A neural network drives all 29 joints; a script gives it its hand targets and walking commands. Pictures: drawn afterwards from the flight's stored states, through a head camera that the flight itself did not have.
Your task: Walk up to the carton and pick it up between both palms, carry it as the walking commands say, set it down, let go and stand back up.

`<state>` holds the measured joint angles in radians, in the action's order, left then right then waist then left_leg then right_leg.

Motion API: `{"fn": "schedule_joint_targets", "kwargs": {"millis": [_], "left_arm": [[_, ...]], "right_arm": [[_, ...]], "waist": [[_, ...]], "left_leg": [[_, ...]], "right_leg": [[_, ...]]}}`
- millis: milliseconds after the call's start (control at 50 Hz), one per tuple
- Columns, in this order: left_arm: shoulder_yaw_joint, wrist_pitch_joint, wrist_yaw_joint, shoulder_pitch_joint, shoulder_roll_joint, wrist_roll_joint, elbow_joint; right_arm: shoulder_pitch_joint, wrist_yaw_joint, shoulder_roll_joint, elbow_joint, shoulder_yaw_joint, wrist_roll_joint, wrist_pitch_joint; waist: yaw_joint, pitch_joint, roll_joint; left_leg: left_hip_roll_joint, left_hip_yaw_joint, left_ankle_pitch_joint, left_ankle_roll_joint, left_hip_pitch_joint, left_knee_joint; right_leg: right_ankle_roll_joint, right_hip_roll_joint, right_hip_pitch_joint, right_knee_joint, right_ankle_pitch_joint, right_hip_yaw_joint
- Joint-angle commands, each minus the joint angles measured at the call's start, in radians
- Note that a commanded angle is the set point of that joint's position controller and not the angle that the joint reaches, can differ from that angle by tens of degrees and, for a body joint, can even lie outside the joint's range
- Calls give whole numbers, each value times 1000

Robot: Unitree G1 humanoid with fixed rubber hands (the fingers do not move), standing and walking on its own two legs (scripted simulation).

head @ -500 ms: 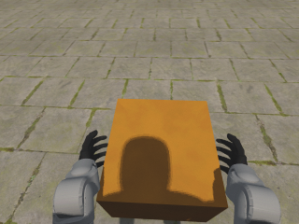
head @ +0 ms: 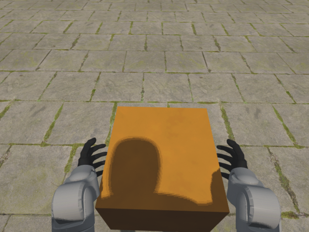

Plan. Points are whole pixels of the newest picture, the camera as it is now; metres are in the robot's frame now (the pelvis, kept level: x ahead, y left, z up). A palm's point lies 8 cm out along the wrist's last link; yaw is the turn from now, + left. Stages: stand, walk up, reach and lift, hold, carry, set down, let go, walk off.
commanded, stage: carry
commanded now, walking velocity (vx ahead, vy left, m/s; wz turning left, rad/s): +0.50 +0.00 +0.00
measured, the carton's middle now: (160, 166) +0.31 +0.00 +0.00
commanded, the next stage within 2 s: none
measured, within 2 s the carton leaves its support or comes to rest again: neither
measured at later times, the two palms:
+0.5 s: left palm (122, 77) +0.61 +0.13 +0.08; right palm (214, 75) +0.63 -0.20 +0.08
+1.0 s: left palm (122, 31) +0.99 +0.18 +0.08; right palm (190, 31) +0.98 -0.15 +0.09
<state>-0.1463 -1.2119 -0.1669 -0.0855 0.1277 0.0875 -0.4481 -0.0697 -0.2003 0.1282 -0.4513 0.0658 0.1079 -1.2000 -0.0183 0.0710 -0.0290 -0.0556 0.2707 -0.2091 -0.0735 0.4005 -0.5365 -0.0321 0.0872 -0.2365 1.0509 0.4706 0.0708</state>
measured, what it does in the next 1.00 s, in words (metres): walks ahead: right foot, then left foot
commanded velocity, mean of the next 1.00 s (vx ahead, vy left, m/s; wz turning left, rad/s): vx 0.50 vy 0.00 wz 0.00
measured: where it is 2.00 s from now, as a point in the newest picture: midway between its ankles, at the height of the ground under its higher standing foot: (155, 96)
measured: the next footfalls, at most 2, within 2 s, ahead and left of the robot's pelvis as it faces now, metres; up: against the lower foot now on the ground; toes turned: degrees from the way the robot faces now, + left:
right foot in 0.36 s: +0.47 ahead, -0.14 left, +0.00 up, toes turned -9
left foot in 0.82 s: +0.76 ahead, +0.11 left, +0.00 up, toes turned +16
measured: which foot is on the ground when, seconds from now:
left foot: down 0.00-0.40, up 0.42-0.80, down 0.82-1.00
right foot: up 0.00-0.34, down 0.36-0.84, up 0.86-1.00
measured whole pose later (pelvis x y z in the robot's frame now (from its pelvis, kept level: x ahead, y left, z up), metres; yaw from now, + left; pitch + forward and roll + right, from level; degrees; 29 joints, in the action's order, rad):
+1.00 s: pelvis +0.74 +0.01 +0.02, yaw +1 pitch +4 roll -2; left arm -0.13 -1.20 -0.16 -0.08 0.13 0.08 -0.43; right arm -0.03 -0.20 0.13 -0.47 0.08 0.09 -1.19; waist -0.03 0.02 0.00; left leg -0.08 0.25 -0.21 -0.04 0.22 -0.36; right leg -0.02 0.08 -0.46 1.02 0.40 0.10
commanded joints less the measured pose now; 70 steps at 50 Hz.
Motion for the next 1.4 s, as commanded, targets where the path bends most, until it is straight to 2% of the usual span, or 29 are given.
{"fn": "schedule_joint_targets", "kwargs": {"millis": [0, 80, 240, 300, 320, 340, 360, 380, 420, 460, 600, 740, 760, 780, 800, 820, 840, 900, 960, 1080, 1160, 1200, 1220, 1240, 1260, 1280, 1300, 1340, 1380], "left_arm": [[772, 37, 259, -414, 994, -388, -98], [781, 79, 247, -385, 1025, -361, -116], [782, 54, 213, -349, 897, -341, -143], [774, 27, 213, -348, 847, -348, -124], [762, 19, 213, -320, 840, -350, -101], [751, 15, 213, -306, 825, -353, -95], [750, 13, 217, -335, 819, -357, -95], [757, 25, 223, -341, 849, -367, -100], [759, 42, 235, -386, 943, -399, -142], [762, 61, 243, -392, 996, -404, -159], [798, 66, 258, -366, 924, -415, -180], [769, 15, 233, -384, 816, -382, -159], [761, 3, 228, -384, 801, -367, -139], [751, -9, 224, -385, 779, -356, -122], [744, -19, 226, -378, 761, -346, -98], [749, -22, 231, -367, 785, -353, -88], [768, -10, 241, -375, 840, -369, -80], [772, 32, 253, -416, 978, -393, -88], [788, 73, 250, -430, 1031, -382, -127], [797, 86, 216, -357, 964, -348, -158], [774, 47, 209, -334, 871, -336, -131], [760, 28, 208, -322, 841, -342, -110], [748, 22, 208, -297, 831, -342, -88], [735, 16, 209, -297, 810, -344, -86], [746, 16, 214, -326, 809, -354, -90], [754, 27, 222, -345, 851, -365, -101], [754, 35, 230, -369, 905, -387, -122], [757, 57, 239, -401, 976, -406, -159], [767, 69, 252, -415, 994, -415, -174]], "right_arm": [[-451, 278, 986, -174, -686, -406, 40], [-455, 302, 988, -212, -714, -433, 71], [-351, 283, 843, -184, -669, -389, 40], [-335, 264, 803, -175, -650, -364, 16], [-347, 260, 792, -175, -645, -360, 9], [-367, 256, 776, -175, -636, -361, -1], [-361, 254, 785, -186, -652, -360, -2], [-375, 258, 808, -201, -674, -369, 4], [-404, 265, 907, -219, -690, -394, 22], [-452, 278, 969, -225, -716, -413, 38], [-377, 262, 928, -197, -700, -366, 57], [-371, 245, 839, -151, -669, -352, 3], [-354, 242, 820, -124, -658, -350, -5], [-339, 242, 797, -105, -641, -345, -11], [-320, 240, 766, -77, -624, -337, -14], [-337, 241, 806, -76, -633, -353, -10], [-332, 245, 852, -97, -654, -357, 5], [-449, 267, 961, -162, -671, -393, 37], [-485, 293, 1003, -210, -700, -437, 69], [-412, 299, 908, -222, -687, -424, 72], [-342, 275, 818, -186, -666, -386, 36], [-338, 262, 796, -177, -656, -371, 17], [-354, 259, 778, -172, -643, -364, 9], [-374, 254, 771, -176, -640, -368, -2], [-353, 253, 775, -182, -661, -360, -2], [-384, 257, 819, -198, -683, -380, 5], [-388, 259, 876, -200, -690, -388, 14], [-451, 272, 958, -220, -707, -414, 33], [-461, 274, 979, -213, -713, -401, 48]], "waist": [[-8, 297, 55], [0, 246, 157], [-11, 82, 190], [8, 146, 150], [34, 233, 107], [62, 352, -27], [35, 373, -242], [28, 368, -230], [27, 325, -63], [40, 291, -58], [37, 204, -106], [30, 144, -76], [10, 206, -33], [-19, 279, 45], [-25, 308, 247], [-31, 350, 323], [-32, 359, 220], [-15, 282, 34], [-4, 271, 160], [-4, 161, 213], [-11, 91, 189], [15, 172, 123], [45, 263, 70], [57, 350, -91], [36, 350, -254], [28, 349, -198], [22, 322, -109], [35, 304, -43], [40, 281, -104]], "left_leg": [[-313, -394, 361, -64, -558, 267], [-264, -247, 244, -60, -518, 371], [-181, -57, 494, 16, -556, 367], [-150, 6, 694, 62, -538, 134], [-117, 15, 663, 87, -436, -72], [-84, 7, 399, 111, -205, -372], [47, -52, -235, 115, 138, -631], [42, -212, -325, 89, 274, -775], [-41, -277, -193, 79, 234, -753], [-65, -239, -130, 87, 145, -522], [-29, -124, 64, 98, 89, -114], [33, -8, 121, 72, -116, 87], [35, -19, 58, 48, -296, 111], [-95, -183, 92, -6, -526, 107], [-301, -518, 192, -101, -670, 184], [-388, -706, 357, -217, -840, 192], [-388, -662, 574, -219, -835, 163], [-337, -435, 430, -77, -616, 252], [-291, -279, 256, -53, -545, 351], [-198, -88, 421, -6, -561, 378], [-191, -41, 521, 32, -561, 337], [-142, 13, 654, 72, -528, 92], [-115, 13, 574, 96, -382, -122], [-56, 2, 245, 119, -138, -424], [63, -71, -319, 109, 205, -661], [26, -240, -329, 87, 277, -778], [-22, -276, -246, 84, 264, -785], [-71, -274, -155, 85, 172, -577], [-63, -211, -91, 97, 120, -436]], "right_leg": [[15, 61, -369, -3, -83, -71], [-5, 45, -354, -188, -272, 8], [-9, -42, -285, -540, -457, 156], [6, -106, -54, -657, -486, 221], [30, -95, 156, -656, -432, 190], [90, 80, 422, -636, -409, -63], [212, 307, 626, -717, -472, -479], [265, 348, 655, -713, -628, -544], [200, 313, 474, -753, -731, -307], [138, 250, 340, -838, -567, -149], [136, 190, 280, -913, -469, 74], [72, 146, 260, -687, -766, 168], [42, 116, 185, -537, -793, 179], [5, 75, 2, -322, -683, 179], [-25, -38, -238, -29, -295, 162], [0, -97, -465, 157, 63, 50], [10, -35, -506, 218, 82, -35], [21, 54, -419, 12, -45, -74], [3, 41, -353, -155, -174, 4], [-14, -12, -321, -440, -421, 112], [-2, -50, -227, -585, -465, 166], [8, -108, 1, -670, -482, 221], [38, -67, 231, -648, -419, 151], [104, 149, 454, -676, -387, -177], [231, 346, 650, -740, -470, -547], [254, 352, 626, -726, -622, -527], [214, 327, 534, -736, -727, -374], [149, 270, 383, -811, -624, -213], [132, 242, 308, -882, -521, -90]]}}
